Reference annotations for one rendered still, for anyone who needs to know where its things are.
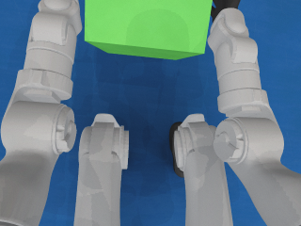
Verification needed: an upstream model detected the robot right hand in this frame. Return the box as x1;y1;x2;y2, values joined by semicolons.
210;0;241;22

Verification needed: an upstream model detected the robot left thigh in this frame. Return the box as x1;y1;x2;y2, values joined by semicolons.
73;121;129;226

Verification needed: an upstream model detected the right robot forearm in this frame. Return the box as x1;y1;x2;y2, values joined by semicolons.
207;8;284;143

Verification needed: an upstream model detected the left robot upper arm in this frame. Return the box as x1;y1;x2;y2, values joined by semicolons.
0;101;77;226

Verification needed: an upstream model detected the carton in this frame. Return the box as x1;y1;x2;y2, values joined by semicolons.
84;0;213;60

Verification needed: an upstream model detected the right robot upper arm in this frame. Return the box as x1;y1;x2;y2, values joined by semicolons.
213;117;301;226

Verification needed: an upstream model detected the robot right shin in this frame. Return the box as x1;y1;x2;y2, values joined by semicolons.
179;113;216;171

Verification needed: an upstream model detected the left robot forearm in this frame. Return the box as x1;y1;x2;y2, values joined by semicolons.
0;0;83;147

